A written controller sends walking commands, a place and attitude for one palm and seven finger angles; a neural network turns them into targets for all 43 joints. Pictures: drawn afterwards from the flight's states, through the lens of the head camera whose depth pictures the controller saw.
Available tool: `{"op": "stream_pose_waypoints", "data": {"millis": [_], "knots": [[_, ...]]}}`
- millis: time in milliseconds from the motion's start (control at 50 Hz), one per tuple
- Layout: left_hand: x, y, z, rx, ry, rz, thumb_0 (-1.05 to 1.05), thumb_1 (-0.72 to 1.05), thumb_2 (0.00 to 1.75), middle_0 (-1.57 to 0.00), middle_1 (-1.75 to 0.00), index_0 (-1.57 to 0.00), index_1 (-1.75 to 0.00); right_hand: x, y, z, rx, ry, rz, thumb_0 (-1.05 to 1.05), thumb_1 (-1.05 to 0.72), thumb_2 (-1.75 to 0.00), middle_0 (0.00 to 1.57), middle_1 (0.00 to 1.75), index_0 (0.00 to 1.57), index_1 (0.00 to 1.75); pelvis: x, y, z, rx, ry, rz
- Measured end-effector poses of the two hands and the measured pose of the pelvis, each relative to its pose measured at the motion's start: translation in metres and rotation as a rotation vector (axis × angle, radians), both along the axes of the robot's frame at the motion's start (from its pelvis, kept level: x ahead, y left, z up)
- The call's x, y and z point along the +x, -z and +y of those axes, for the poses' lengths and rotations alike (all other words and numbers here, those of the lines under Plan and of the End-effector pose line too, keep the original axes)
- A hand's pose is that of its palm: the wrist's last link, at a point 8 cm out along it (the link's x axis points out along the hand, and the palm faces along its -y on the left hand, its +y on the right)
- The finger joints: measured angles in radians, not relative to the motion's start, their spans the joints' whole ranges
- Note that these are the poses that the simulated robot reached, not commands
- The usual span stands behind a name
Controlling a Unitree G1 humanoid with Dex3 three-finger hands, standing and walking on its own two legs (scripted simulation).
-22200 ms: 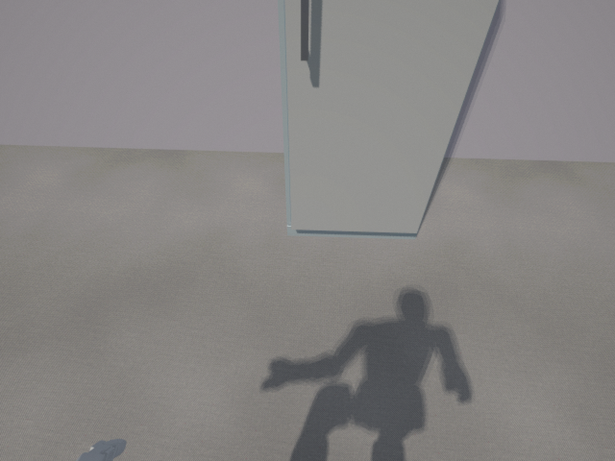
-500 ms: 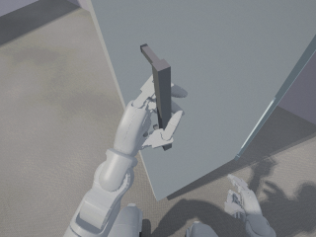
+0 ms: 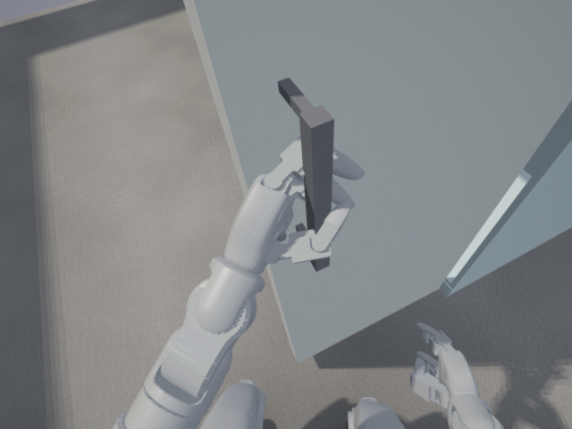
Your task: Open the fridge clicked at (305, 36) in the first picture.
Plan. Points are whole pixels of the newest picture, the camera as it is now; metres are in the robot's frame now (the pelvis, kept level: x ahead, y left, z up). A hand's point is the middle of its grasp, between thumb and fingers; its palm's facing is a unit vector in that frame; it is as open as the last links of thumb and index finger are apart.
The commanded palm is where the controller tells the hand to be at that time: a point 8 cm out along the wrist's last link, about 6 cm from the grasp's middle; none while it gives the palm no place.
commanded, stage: stop walking and hold the door back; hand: left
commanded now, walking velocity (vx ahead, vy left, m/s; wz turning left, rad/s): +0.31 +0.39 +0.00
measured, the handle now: (308, 194) +0.32 -0.01 +0.19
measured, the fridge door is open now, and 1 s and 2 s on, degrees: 89 84 78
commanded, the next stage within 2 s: loosen the grip on the handle in 1.26 s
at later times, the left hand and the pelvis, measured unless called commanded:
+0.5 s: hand (331, 233) +0.27 -0.04 +0.19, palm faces -0.20 -0.96 -0.21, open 5.7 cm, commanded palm +0.31 +0.03 +0.17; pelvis -0.13 -0.06 +0.02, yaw +4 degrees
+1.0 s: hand (310, 199) +0.31 -0.02 +0.19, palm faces -0.16 -0.98 -0.12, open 5.7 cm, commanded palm +0.31 +0.04 +0.17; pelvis -0.13 -0.04 +0.00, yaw +2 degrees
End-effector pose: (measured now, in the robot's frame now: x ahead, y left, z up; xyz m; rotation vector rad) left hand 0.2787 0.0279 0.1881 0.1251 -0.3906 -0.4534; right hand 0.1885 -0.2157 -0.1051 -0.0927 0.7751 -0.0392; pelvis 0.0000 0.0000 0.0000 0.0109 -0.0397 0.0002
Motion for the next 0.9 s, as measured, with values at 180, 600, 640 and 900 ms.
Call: {"op": "stream_pose_waypoints", "data": {"millis": [180,600,640,900], "knots": [[-0.022,-0.006,-0.013,0.065,-0.113,0.092,-0.06,0.63,0.8,-0.52,-1.4,-0.38,-1.38,-0.04,-0.031,-0.044,-0.116,-0.018,0.02,0.01,-0.9,-0.9,0.2,0.3,0.2,0.3,-0.046,-0.017,-0.035,0.033,-0.097,-0.014],[-0.008,-0.011,-0.004,0.043,-0.341,0.29,-0.06,0.65,0.82,-0.47,-1.4,-0.41,-1.4,-0.262,0.024,-0.089,-0.135,0.054,0.367,0.01,-0.9,-0.9,0.2,0.3,0.21,0.3,-0.145,-0.005,-0.069,-0.029,-0.079,-0.025],[-0.006,-0.012,-0.003,0.041,-0.346,0.307,-0.06,0.66,0.81,-0.46,-1.4,-0.4,-1.4,-0.272,0.023,-0.096,-0.147,0.084,0.372,0.01,-0.9,-0.9,0.2,0.3,0.21,0.3,-0.148,-0.008,-0.065,-0.026,-0.08,-0.028],[0.017,-0.009,0.01,-0.008,-0.286,0.311,-0.04,0.68,0.83,-0.45,-1.4,-0.39,-1.4,-0.269,0.01,-0.09,-0.199,0.159,0.275,0.01,-0.9,-0.9,0.2,0.3,0.2,0.3,-0.137,-0.003,-0.04,-0.005,-0.016,-0.04]]}}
